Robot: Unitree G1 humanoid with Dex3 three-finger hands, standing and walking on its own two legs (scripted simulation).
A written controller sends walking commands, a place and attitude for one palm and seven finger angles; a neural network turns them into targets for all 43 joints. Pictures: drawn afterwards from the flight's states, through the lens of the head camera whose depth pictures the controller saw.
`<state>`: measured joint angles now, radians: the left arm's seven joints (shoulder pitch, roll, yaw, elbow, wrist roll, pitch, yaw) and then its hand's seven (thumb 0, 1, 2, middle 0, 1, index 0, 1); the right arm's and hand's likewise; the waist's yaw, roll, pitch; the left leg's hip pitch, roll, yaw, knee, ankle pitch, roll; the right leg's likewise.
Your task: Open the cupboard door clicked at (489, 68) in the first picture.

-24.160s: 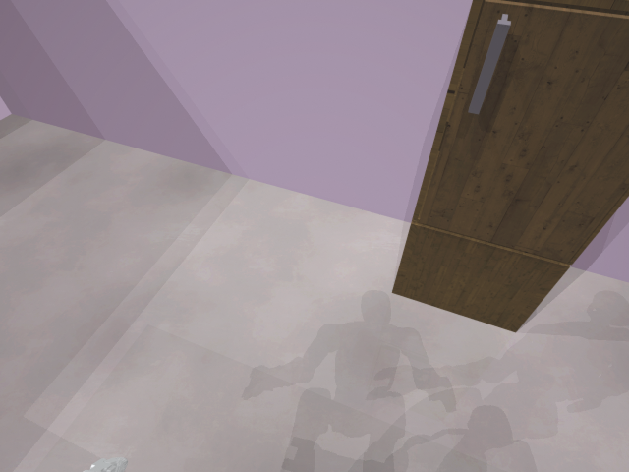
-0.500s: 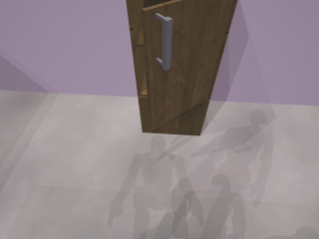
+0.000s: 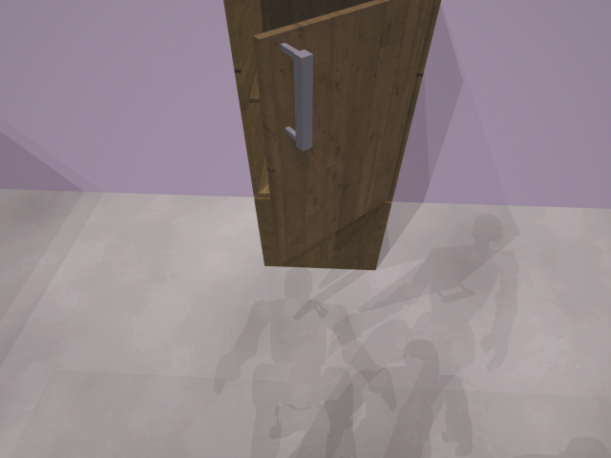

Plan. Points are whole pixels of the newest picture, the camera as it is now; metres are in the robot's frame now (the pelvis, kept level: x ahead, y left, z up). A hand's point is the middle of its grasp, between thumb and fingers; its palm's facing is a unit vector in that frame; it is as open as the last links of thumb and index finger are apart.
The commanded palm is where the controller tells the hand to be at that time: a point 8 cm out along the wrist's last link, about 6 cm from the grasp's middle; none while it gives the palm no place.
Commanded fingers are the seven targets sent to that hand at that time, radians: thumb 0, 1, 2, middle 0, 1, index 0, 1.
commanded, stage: look to check the result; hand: left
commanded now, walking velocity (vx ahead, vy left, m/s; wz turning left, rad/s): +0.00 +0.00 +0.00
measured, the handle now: (295, 99) +0.65 +0.05 +0.14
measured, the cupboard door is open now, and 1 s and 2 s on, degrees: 40 40 40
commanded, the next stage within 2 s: walk to a spot facing it in 0.56 s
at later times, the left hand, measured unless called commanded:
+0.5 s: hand out of the picture +0.06 +0.22 -0.16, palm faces +0.00 -0.95 -0.31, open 7.4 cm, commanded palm none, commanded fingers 0.00 0.90 0.90 -0.20 -0.30 -0.20 -0.30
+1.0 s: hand out of the picture +0.07 +0.20 -0.18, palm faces -0.09 -0.96 -0.25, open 7.4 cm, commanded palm none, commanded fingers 0.00 0.90 0.90 -0.20 -0.30 -0.20 -0.30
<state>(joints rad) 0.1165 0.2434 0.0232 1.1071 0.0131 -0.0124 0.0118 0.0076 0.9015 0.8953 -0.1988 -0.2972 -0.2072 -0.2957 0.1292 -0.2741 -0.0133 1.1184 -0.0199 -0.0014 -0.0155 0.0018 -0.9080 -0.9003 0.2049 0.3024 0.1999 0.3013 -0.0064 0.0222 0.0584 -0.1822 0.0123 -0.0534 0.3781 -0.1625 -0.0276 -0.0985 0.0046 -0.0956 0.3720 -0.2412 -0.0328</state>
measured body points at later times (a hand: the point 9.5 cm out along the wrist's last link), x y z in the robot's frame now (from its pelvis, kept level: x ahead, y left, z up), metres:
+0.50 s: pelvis +0.01 -0.01 +0.00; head +0.04 -0.02 +0.45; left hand +0.06 +0.27 -0.14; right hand +0.07 -0.27 -0.15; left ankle +0.03 +0.14 -0.74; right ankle -0.02 -0.09 -0.74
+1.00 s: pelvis +0.01 +0.00 -0.01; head +0.05 -0.01 +0.44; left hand +0.08 +0.25 -0.16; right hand +0.04 -0.25 -0.16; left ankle +0.03 +0.14 -0.74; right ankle -0.02 -0.09 -0.74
